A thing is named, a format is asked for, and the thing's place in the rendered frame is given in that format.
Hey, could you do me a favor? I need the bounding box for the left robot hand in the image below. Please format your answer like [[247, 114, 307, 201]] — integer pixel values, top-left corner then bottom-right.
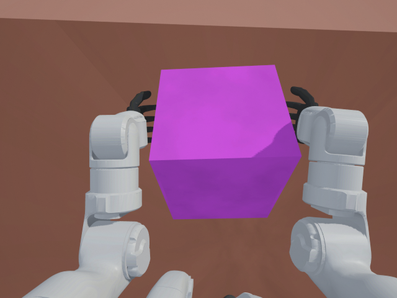
[[127, 91, 156, 143]]

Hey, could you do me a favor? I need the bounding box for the right robot hand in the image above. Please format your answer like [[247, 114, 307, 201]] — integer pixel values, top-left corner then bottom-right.
[[286, 86, 318, 144]]

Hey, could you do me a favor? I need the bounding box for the left robot forearm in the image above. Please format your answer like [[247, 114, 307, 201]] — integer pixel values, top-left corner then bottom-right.
[[79, 111, 148, 256]]

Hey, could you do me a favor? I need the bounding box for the robot left upper arm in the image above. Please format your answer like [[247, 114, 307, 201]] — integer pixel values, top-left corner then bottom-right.
[[22, 220, 150, 298]]

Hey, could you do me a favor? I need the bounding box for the robot right upper arm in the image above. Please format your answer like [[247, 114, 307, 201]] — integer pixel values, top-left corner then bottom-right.
[[289, 217, 397, 298]]

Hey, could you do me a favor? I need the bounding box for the carton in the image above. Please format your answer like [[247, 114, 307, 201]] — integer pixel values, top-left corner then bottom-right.
[[149, 65, 301, 219]]

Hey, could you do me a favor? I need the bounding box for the right robot forearm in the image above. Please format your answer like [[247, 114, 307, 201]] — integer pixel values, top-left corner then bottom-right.
[[297, 106, 372, 264]]

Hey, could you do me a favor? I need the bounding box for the robot left thigh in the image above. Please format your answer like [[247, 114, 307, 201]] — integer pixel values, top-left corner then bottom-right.
[[146, 271, 194, 298]]

